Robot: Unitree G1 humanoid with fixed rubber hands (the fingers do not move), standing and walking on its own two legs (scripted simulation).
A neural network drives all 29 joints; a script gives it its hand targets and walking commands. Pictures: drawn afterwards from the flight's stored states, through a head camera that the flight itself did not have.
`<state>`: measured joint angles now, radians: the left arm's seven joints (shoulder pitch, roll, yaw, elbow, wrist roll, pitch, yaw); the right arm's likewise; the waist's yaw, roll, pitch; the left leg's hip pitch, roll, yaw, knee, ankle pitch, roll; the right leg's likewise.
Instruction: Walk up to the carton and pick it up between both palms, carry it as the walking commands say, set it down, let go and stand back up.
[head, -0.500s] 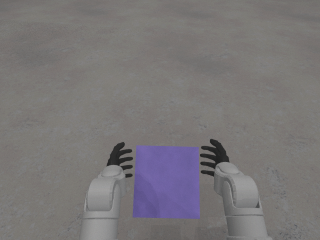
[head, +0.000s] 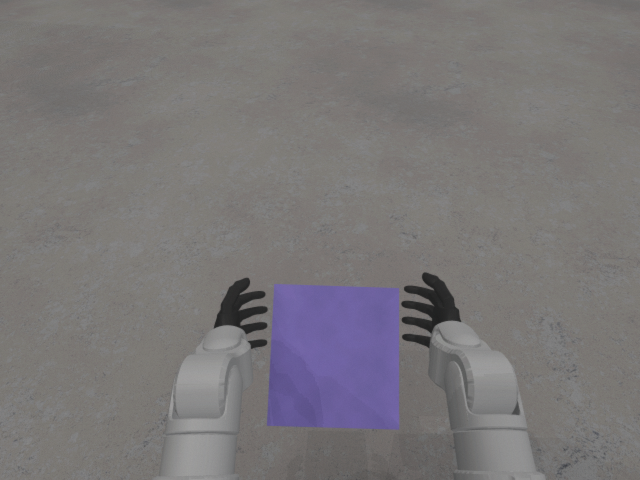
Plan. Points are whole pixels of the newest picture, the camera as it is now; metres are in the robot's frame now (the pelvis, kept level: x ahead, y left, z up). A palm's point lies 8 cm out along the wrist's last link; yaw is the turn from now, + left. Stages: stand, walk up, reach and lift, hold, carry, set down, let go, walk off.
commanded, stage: hold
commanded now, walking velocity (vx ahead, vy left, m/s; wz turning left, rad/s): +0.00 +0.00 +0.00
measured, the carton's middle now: (332, 349) +0.33 +0.00 -0.05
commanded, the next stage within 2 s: set down in 0.92 s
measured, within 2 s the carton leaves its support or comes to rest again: neither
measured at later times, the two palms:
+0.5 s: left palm (251, 335) +0.29 +0.10 +0.06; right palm (460, 307) +0.32 -0.15 +0.08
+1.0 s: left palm (249, 358) +0.26 +0.10 +0.06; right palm (458, 310) +0.31 -0.14 +0.08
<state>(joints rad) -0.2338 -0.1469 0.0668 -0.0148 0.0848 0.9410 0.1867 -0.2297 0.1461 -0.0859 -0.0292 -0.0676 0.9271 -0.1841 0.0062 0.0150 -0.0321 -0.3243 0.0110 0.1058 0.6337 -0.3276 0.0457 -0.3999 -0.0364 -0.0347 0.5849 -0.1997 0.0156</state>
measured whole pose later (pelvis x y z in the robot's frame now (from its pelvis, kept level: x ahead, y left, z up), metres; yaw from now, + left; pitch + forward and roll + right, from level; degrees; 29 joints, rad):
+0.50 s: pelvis +0.01 -0.04 +0.01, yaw +8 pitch -10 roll +0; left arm -0.40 -0.19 0.20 0.46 0.35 0.75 0.02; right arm -0.39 0.19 -0.28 0.33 -0.30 0.78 -0.07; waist -0.04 0.00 0.03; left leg -0.06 -0.01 -0.04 0.49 -0.26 -0.01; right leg -0.11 0.03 0.01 0.50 -0.21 -0.02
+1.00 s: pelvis -0.02 -0.06 +0.01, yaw +9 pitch -10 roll +0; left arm -0.41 -0.18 0.26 0.46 0.35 0.78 0.00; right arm -0.48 0.23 -0.30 0.46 -0.31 0.73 -0.15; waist -0.04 0.00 0.02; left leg -0.12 0.00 -0.08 0.52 -0.24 -0.01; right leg -0.14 0.05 -0.02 0.49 -0.18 -0.04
